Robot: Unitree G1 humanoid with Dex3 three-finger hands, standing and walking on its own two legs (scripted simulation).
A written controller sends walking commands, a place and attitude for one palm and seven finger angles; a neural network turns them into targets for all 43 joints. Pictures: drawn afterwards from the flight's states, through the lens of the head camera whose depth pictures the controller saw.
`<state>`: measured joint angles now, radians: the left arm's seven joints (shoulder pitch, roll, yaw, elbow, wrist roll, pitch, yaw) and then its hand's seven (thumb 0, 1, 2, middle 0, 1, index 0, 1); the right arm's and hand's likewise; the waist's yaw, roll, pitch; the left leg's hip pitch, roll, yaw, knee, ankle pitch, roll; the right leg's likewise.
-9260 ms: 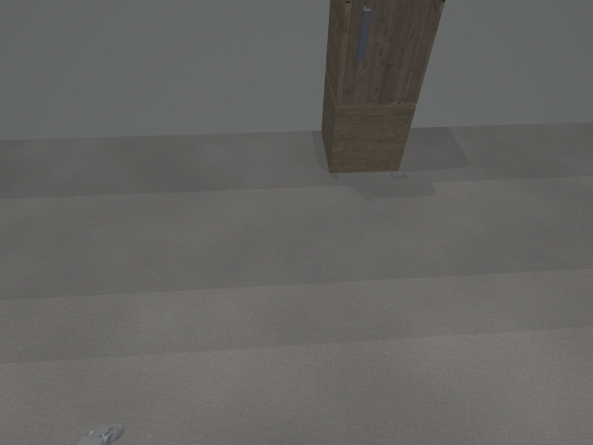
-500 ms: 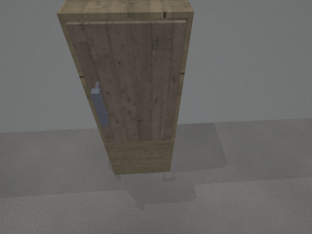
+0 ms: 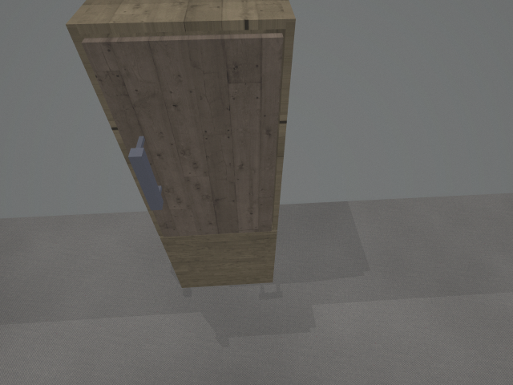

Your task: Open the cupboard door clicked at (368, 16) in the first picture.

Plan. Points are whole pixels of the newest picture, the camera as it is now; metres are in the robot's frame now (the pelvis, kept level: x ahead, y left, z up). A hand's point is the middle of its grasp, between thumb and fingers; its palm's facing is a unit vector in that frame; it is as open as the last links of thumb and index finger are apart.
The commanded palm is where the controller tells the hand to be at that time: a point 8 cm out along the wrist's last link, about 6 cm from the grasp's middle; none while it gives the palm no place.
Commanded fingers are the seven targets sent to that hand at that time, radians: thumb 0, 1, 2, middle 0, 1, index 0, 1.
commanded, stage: look again from close up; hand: left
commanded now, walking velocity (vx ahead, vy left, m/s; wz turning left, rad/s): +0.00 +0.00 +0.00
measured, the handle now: (149, 174) +0.54 +0.29 -0.04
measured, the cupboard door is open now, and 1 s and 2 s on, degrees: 0 0 0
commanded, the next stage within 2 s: shuffle to correct the standing spot in 0.18 s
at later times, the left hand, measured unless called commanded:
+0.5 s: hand out of the picture -0.01 +0.15 -0.18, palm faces +0.16 -0.97 -0.18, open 7.3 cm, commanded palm none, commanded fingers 0.00 0.90 0.90 -0.20 -0.30 -0.20 -0.30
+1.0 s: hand out of the picture +0.03 +0.21 -0.18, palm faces +0.13 -0.98 -0.15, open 7.3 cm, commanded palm none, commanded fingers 0.00 0.90 0.90 -0.20 -0.30 -0.20 -0.30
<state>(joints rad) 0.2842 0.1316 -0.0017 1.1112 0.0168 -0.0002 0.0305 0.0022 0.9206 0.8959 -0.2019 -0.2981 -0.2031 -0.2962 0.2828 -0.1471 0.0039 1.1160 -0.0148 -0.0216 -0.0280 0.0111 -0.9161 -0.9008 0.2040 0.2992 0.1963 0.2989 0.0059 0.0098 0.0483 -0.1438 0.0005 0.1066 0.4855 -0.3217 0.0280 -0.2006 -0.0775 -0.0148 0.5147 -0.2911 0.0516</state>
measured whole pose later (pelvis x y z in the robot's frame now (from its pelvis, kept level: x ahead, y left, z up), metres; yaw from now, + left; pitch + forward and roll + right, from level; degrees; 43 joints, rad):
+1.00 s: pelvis +0.02 +0.04 +0.01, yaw +6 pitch +1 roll -2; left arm 0.22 0.18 0.06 1.04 0.03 0.05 0.02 0.00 0.92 0.90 -0.20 -0.30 -0.20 -0.30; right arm 0.29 -0.11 0.00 1.06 -0.03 -0.02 -0.05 0.01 -0.93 -0.90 0.21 0.30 0.20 0.30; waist -0.01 -0.04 0.05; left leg -0.22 -0.01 0.09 0.39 -0.19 0.08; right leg -0.42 -0.02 0.00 1.01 -0.38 0.04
